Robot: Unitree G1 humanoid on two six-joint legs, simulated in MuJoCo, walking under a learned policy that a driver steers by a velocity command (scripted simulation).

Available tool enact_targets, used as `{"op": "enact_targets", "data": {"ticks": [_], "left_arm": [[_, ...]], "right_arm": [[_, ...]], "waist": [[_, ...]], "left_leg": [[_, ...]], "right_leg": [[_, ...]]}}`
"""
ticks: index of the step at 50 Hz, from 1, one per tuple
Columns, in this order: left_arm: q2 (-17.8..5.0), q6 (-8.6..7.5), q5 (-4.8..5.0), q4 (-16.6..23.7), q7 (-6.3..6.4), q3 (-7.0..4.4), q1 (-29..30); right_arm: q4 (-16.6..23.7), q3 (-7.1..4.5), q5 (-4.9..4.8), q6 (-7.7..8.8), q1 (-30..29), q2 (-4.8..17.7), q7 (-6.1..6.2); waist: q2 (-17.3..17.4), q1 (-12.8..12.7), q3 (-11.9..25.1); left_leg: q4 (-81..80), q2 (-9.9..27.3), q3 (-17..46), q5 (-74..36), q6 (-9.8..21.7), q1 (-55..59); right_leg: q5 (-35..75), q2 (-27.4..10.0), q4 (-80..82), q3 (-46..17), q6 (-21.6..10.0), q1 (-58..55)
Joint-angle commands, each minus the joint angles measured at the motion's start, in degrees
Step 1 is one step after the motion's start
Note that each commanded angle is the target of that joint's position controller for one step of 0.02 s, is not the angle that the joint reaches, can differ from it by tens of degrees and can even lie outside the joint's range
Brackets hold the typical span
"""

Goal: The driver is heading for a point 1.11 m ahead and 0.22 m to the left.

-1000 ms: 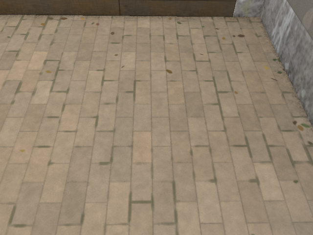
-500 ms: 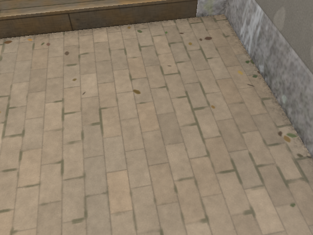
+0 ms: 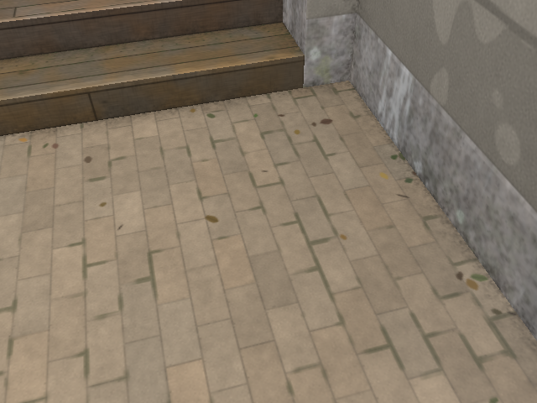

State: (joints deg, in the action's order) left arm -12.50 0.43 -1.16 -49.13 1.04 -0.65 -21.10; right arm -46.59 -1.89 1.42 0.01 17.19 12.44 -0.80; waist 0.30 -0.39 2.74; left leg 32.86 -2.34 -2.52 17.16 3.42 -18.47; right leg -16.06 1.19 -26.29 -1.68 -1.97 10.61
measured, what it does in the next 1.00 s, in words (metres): walks ahead: right foot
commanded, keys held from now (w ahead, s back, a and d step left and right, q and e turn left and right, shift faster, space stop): w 0.48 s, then w+q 0.04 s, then q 0.48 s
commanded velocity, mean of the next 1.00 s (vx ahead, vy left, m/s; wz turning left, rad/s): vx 0.29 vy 0.00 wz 0.18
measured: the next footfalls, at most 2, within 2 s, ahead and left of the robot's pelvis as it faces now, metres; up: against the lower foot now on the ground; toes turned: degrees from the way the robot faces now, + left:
right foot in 0.50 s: +0.33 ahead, -0.13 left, +0.00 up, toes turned -3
left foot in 1.02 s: +0.42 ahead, +0.06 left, +0.00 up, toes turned +19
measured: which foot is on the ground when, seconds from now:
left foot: down 0.00-0.50, up 0.52-1.00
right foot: down 0.00-0.08, up 0.10-0.48, down 0.50-1.00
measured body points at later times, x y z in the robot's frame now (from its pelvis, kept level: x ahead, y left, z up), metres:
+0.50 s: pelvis +0.18 -0.03 -0.01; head +0.19 -0.04 +0.44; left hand +0.40 +0.19 -0.09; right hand +0.11 -0.28 -0.16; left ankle +0.02 +0.09 -0.74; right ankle +0.28 -0.12 -0.74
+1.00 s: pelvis +0.33 -0.05 -0.01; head +0.36 -0.03 +0.43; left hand +0.32 +0.22 -0.16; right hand +0.52 -0.25 -0.13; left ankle +0.39 +0.05 -0.74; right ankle +0.29 -0.13 -0.74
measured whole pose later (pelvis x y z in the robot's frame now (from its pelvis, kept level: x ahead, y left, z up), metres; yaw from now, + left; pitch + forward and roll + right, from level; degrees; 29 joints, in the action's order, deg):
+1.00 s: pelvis +0.33 -0.05 -0.01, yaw +14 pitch +0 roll -1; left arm -12.8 -1.4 -0.9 -49.3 2.2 -2.4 -16.7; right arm -45.0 -2.5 2.2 -1.1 9.1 11.5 -2.0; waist 0.0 -1.1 -4.1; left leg 36.4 0.4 -5.4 12.9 4.9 -24.1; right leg -22.8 -1.5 -30.3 17.4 -2.8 7.2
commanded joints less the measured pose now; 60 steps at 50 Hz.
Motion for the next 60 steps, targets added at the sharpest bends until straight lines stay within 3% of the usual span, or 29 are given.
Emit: {"op": "enact_targets", "data": {"ticks": [1, 3, 4, 5, 6, 8, 10, 13, 17, 21, 23, 24, 25, 26, 27, 28, 29, 30, 32, 35, 42, 49, 50, 51, 52, 53, 55, 57, 60], "left_arm": [[-9.2, -1.72, 0.18, 3.0, -0.08, -2.61, 2.7], [-8.2, -2.32, 0.27, 2.8, -0.12, -2.75, 2.7], [-5.4, -2.92, 0.79, 4.3, -0.59, -2.06, 4.5], [-4.2, -3.46, 0.45, 6.1, -1.06, -1.83, 8.0], [-7.3, -3.61, -0.87, 7.8, -1.32, -2.57, 11.0], [-6.7, -3.76, -0.97, 7.4, -2.17, -2.79, 11.2], [-5.8, -3.83, -1.06, 6.9, -3.0, -2.69, 10.4], [-4.6, -3.34, -1.14, 7.3, -3.58, -2.22, 12.9], [-3.5, -3.09, -0.63, 10.1, -3.63, -1.32, 20.6], [-5.0, -3.01, -0.41, 11.5, -3.21, -1.66, 22.6], [-5.7, -3.23, -0.65, 10.7, -2.67, -2.2, 18.8], [-6.4, -3.6, -1.02, 8.8, -2.19, -2.76, 13.1], [-8.4, -4.4, -1.87, 5.8, -1.51, -3.79, 3.9], [-13.4, -5.01, -3.07, 4.9, -0.69, -5.0, -7.0], [-17.0, -4.54, -2.4, 4.9, -0.55, -5.56, -6.8], [-12.8, -4.13, -0.64, 5.5, -0.5, -4.66, -1.1], [-9.0, -4.52, -0.05, 6.2, -0.75, -3.51, 4.0], [-6.6, -5.06, 0.04, 5.9, -1.04, -2.84, 6.2], [-4.7, -5.7, 0.34, 5.4, -0.63, -2.22, 7.3], [-5.7, -6.22, 0.48, 4.5, 0.0, -2.47, 5.7], [-6.4, -4.17, 0.44, 2.7, 1.33, -2.61, 3.3], [-9.3, -1.7, 0.27, 1.7, 1.51, -4.09, 2.1], [-9.8, -1.25, 0.34, 1.5, 1.48, -4.33, 2.1], [-9.7, -1.09, 0.31, 2.4, 1.31, -4.34, 0.3], [-4.6, -0.65, 0.74, 6.6, 0.72, -3.06, 0.7], [-6.2, 0.43, -0.61, 6.5, 0.7, -3.24, 3.7], [-6.0, 0.42, 0.38, 7.2, 0.76, -3.22, 7.9], [-7.1, 0.62, -0.91, 7.0, 0.9, -3.65, 7.0], [-5.5, 1.76, -0.46, 6.8, 0.58, -3.28, 5.1]], "right_arm": [[3.2, -1.03, 0.38, 2.12, -0.3, 3.3, -0.16], [1.8, -1.24, 0.25, 3.27, 4.0, 3.6, 0.32], [1.1, -2.1, 0.25, 3.8, 6.9, 7.3, 0.74], [-0.3, -3.4, -0.35, 3.87, 12.0, 11.3, 0.66], [-1.3, -3.48, -0.27, 3.6, 15.0, 11.4, 0.42], [-0.9, -2.79, 0.09, 3.68, 11.1, 8.9, 0.49], [-0.7, -2.29, -0.31, 4.25, 8.3, 7.6, 0.75], [-2.2, -1.88, -0.77, 4.89, 9.2, 6.5, 0.78], [-4.0, -1.96, -0.49, 5.13, 11.8, 7.3, 0.69], [-5.1, -2.24, -0.53, 5.05, 11.6, 9.2, 0.63], [-5.5, -2.36, -0.6, 4.8, 10.3, 10.1, 0.63], [-5.9, -2.37, -0.68, 4.63, 9.9, 10.3, 0.68], [-6.1, -1.91, -0.74, 4.6, 10.8, 8.8, 0.62], [-3.8, -0.95, -0.6, 4.63, 10.2, 5.7, 0.58], [-3.3, -0.56, -2.0, 4.44, 15.3, 2.1, 0.7], [-4.0, -1.88, -0.62, 3.7, 11.2, 7.4, 1.15], [-3.6, -2.01, -0.74, 3.58, 8.3, 6.8, 0.8], [-4.0, -1.71, -0.96, 3.3, 8.0, 5.1, 0.74], [-4.8, -2.08, 0.05, 1.66, 9.1, 4.7, 0.37], [-4.1, -2.41, 0.0, 0.22, 7.8, 3.8, -0.07], [1.0, -1.21, 0.5, -0.89, -3.9, 1.7, -1.24], [4.6, -1.98, 0.74, -0.68, -5.4, 3.9, -1.01], [4.1, -2.24, 0.9, 0.02, -2.1, 4.2, -0.67], [3.7, -3.63, 1.32, 0.85, 2.7, 9.2, 0.13], [4.6, -5.8, 0.23, 0.43, 2.9, 17.1, 0.87], [3.7, -5.9, -2.22, -0.25, 7.2, 15.7, 0.92], [4.4, -4.43, -1.34, -1.55, -0.3, 10.8, 1.74], [5.9, -3.46, -1.36, -1.96, -6.1, 7.7, 2.1], [5.9, -4.02, -0.79, -1.15, -5.0, 9.7, 1.2]], "waist": [[-7.2, 1.4, -8.9], [-5.1, 3.0, -7.8], [1.9, 4.0, -6.9], [10.6, 6.2, -7.5], [9.9, 7.2, -9.5], [3.7, 3.8, -9.5], [4.3, 2.1, -7.5], [4.7, 2.1, -6.5], [5.3, 4.0, -7.4], [5.4, 3.5, -8.3], [5.3, 1.2, -7.5], [3.7, -1.6, -5.2], [0.7, -4.8, 0.1], [-7.4, -8.8, 8.6], [-17.7, -5.5, 11.5], [-7.3, -3.6, 3.4], [-3.8, -1.4, -1.3], [-3.0, 0.2, -2.7], [-5.9, 2.4, -2.7], [-5.3, 3.8, -1.3], [-5.8, 1.2, -3.2], [-5.4, 0.1, -2.1], [-2.6, 2.2, 0.0], [5.6, 4.1, 4.7], [17.8, 2.8, 7.3], [8.1, 5.6, 11.5], [2.8, 2.7, -0.1], [3.9, -0.2, -1.9], [2.7, -0.6, 1.6]], "left_leg": [[-3.2, 0.1, -0.8, 4.7, 1.9, -0.3], [-9.7, 2.1, 2.8, 4.9, 3.1, 10.5], [-14.4, 8.0, 13.5, 11.6, 5.1, 17.7], [-23.1, 16.9, 29.7, 22.3, 9.1, 23.0], [-26.1, 23.2, 37.4, 21.4, 12.2, 24.0], [-26.4, 21.1, 32.0, 17.3, 11.5, 20.6], [-27.5, 16.9, 23.8, 8.0, 9.0, 19.4], [-27.2, 13.2, 15.4, -4.5, 8.1, 18.4], [-25.8, 12.8, 10.6, -13.8, 8.0, 15.8], [-23.3, 15.0, 9.7, -19.3, 6.9, 14.0], [-18.3, 15.2, 8.7, -27.7, 5.9, 13.7], [-10.7, 13.6, 6.4, -34.7, 4.9, 12.7], [1.6, 10.4, 4.2, -34.3, 3.7, 7.6], [20.5, 6.7, 1.4, -15.5, 2.4, -2.5], [35.6, -2.4, 1.5, 14.4, 0.9, -16.9], [39.0, 1.6, 6.3, 10.2, 1.6, -19.0], [37.0, 3.5, 6.8, 5.1, 1.6, -16.8], [34.4, 5.0, 6.4, 3.0, 1.1, -13.8], [32.8, 5.6, 4.8, 2.2, -0.2, -9.1], [32.7, 4.4, 3.7, -1.3, -1.2, -10.3], [14.8, 5.0, -0.6, -11.3, -1.7, -11.0], [2.7, 2.0, -3.4, -0.3, 2.4, -4.7], [-3.4, 1.2, -2.8, -5.8, 3.5, 0.9], [-7.6, 7.6, 7.6, -22.3, 6.6, 10.9], [-9.3, 24.2, 31.5, -47.3, 18.7, 21.2], [-11.1, 25.0, 33.3, -42.3, 21.8, 21.0], [-14.9, 19.3, 24.7, -26.6, 17.4, 11.0], [-15.9, 13.2, 19.4, -23.5, 12.9, 6.2], [-15.2, 11.2, 18.1, -25.2, 11.8, 6.1]], "right_leg": [[-20.7, -12.3, 14.6, -15.8, -8.8, 5.1], [-17.5, -9.7, 8.9, -12.8, -7.7, 9.0], [-13.8, -5.2, 0.5, -7.7, -5.7, 17.2], [-10.2, 1.7, -12.7, 1.5, -3.4, 27.1], [-12.9, 0.7, -19.5, 2.5, -3.4, 33.5], [-7.5, -2.8, -25.8, -0.4, -3.3, 33.0], [-1.6, -4.0, -26.1, 0.7, -2.2, 30.4], [4.5, -4.1, -23.4, 2.9, -0.1, 29.2], [9.9, -4.1, -14.3, 4.4, 1.2, 25.5], [9.6, -3.3, -9.1, 5.5, -0.6, 18.1], [7.1, -1.3, -6.2, 6.5, -2.2, 11.1], [6.6, 0.3, -3.3, 7.0, -3.3, 3.6], [4.9, -0.9, -2.3, 4.7, -4.8, -9.1], [-9.2, -16.8, 1.6, -13.4, -7.7, -21.6], [-10.4, -28.5, 12.7, -38.6, -13.0, -25.8], [-5.3, -25.8, 13.2, -33.5, -11.6, -17.3], [6.3, -23.0, 12.4, -22.6, -10.3, -10.4], [18.7, -20.1, 12.8, -14.5, -8.8, -6.1], [34.1, -16.7, 12.4, -4.1, -6.8, -1.5], [46.0, -16.0, 11.5, 2.6, -7.3, -1.7], [42.6, -15.2, 9.5, 11.4, -8.0, -3.0], [43.6, -18.4, -4.3, 11.9, -6.9, -8.0], [42.0, -17.1, -11.9, 13.5, -4.9, -6.5], [28.9, -13.2, -25.7, 15.2, -1.3, 0.4], [-19.9, 0.0, -43.0, 15.4, 2.8, 20.1], [-24.1, -0.7, -47.8, 2.5, 3.1, 21.4], [-14.6, -3.3, -45.0, 0.4, 3.2, 24.6], [-8.6, -3.8, -39.0, 0.4, 3.5, 21.3], [-7.5, -2.2, -34.5, 0.6, 4.1, 18.2]]}}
